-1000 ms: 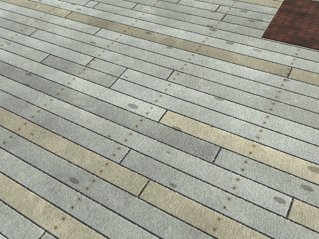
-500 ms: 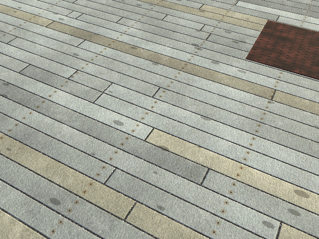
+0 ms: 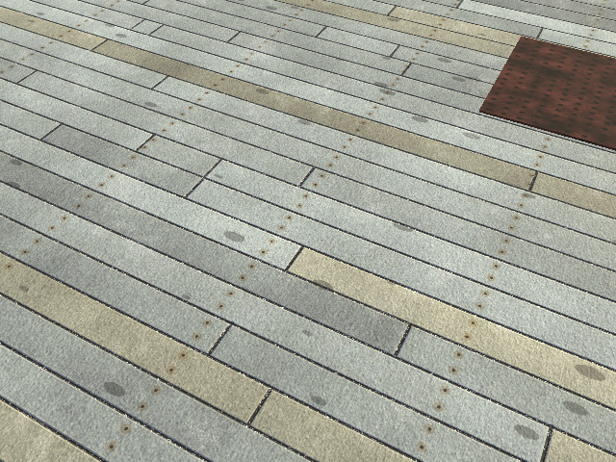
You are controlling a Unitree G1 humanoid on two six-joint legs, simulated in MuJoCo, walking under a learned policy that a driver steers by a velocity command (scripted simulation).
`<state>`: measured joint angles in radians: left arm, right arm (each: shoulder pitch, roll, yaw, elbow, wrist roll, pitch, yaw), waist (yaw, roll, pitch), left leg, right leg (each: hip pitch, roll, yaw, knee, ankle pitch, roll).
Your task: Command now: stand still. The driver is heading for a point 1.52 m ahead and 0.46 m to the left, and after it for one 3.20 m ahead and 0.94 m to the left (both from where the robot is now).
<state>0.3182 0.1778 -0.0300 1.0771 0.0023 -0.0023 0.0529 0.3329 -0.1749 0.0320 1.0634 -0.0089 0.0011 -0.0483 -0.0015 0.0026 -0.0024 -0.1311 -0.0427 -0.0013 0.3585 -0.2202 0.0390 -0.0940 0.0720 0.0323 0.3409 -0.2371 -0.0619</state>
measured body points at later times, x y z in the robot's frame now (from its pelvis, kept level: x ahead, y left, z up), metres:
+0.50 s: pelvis +0.00 +0.00 +0.00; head +0.00 +0.00 +0.45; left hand -0.04 +0.22 -0.16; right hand -0.04 -0.22 -0.16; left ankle -0.02 +0.10 -0.75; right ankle -0.04 -0.08 -0.75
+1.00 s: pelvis +0.12 +0.08 -0.01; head +0.13 +0.09 +0.44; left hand +0.07 +0.32 -0.17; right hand +0.19 -0.19 -0.14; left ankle +0.14 +0.16 -0.75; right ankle -0.01 -0.06 -0.69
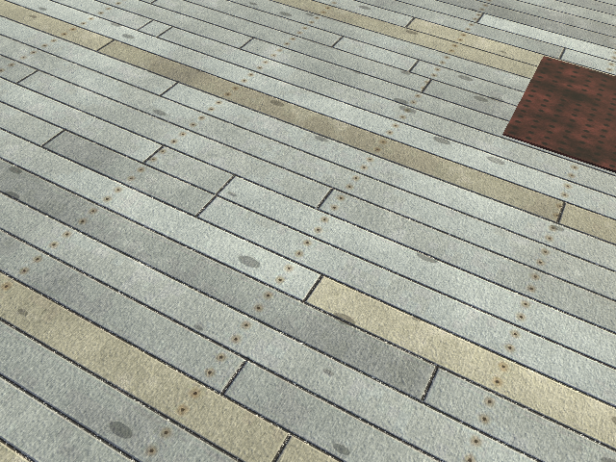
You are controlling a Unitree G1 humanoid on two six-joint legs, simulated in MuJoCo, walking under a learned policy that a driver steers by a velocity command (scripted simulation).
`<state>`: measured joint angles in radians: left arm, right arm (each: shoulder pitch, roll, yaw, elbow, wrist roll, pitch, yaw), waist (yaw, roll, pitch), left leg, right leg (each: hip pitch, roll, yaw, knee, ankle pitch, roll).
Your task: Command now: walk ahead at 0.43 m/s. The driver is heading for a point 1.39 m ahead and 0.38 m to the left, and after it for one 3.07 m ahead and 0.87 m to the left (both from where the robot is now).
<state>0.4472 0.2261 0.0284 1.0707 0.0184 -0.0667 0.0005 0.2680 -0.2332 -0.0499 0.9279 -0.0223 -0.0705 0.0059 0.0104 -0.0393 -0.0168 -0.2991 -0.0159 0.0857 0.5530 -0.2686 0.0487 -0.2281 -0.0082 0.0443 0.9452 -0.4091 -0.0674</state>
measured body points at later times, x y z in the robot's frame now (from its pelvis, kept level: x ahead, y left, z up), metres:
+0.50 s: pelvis +0.29 +0.00 -0.01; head +0.33 +0.00 +0.44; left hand +0.42 +0.24 -0.14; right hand +0.24 -0.24 -0.15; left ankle +0.09 +0.10 -0.64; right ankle +0.38 -0.06 -0.73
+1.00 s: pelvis +0.58 +0.05 -0.01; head +0.62 +0.06 +0.44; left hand +0.51 +0.28 -0.16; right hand +0.77 -0.18 -0.12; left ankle +0.69 +0.12 -0.73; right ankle +0.39 -0.06 -0.69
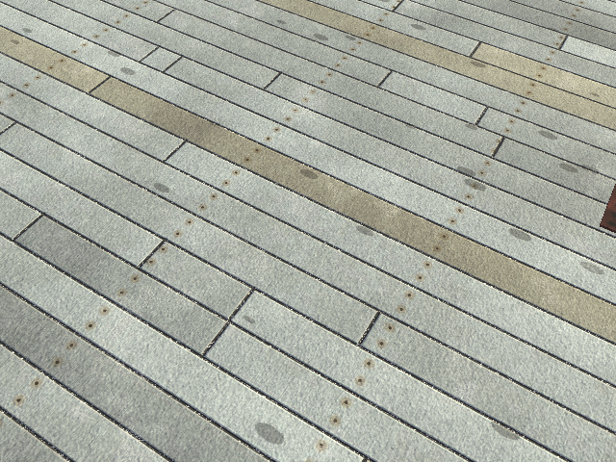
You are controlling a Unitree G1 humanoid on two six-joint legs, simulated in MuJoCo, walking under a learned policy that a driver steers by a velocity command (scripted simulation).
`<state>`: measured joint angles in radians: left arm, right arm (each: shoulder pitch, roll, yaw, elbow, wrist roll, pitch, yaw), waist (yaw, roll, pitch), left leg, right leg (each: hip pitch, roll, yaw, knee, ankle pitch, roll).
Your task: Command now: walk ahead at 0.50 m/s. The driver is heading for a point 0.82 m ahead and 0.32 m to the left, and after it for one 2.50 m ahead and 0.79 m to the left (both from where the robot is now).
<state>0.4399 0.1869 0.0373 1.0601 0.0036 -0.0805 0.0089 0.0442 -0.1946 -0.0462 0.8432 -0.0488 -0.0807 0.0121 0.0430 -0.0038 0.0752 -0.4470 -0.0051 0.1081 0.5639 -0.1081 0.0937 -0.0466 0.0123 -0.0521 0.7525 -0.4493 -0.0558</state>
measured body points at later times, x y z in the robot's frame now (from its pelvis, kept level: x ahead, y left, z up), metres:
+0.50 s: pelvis +0.27 -0.01 +0.01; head +0.31 -0.01 +0.46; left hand +0.47 +0.21 -0.10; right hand +0.18 -0.24 -0.14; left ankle +0.11 +0.07 -0.72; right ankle +0.41 -0.10 -0.71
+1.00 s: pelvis +0.52 +0.01 +0.01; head +0.55 +0.03 +0.46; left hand +0.39 +0.23 -0.13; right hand +0.77 -0.13 -0.10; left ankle +0.62 +0.15 -0.69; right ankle +0.42 -0.10 -0.72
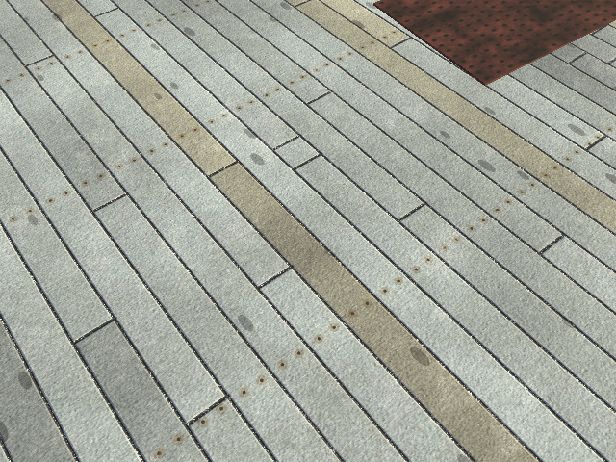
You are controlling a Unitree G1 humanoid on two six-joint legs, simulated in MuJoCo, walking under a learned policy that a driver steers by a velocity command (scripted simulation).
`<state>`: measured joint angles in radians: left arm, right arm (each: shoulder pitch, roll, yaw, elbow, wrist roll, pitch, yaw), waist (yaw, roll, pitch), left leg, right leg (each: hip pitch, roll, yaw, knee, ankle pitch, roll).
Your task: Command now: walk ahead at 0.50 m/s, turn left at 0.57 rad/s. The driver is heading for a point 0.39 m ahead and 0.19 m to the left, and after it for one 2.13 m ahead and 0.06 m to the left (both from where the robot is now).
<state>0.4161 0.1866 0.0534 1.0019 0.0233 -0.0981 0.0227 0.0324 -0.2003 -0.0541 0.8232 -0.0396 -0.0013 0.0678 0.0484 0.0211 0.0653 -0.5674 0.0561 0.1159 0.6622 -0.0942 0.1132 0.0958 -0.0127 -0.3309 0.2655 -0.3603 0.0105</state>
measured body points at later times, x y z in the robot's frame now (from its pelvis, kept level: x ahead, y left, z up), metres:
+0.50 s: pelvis +0.26 +0.05 +0.01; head +0.29 +0.07 +0.46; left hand +0.41 +0.33 -0.10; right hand +0.31 -0.23 -0.11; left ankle +0.15 +0.08 -0.73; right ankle +0.47 -0.07 -0.68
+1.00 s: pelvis +0.52 +0.11 +0.01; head +0.55 +0.12 +0.46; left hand +0.38 +0.33 -0.12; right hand +0.80 -0.01 -0.09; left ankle +0.57 +0.28 -0.70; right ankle +0.52 -0.01 -0.73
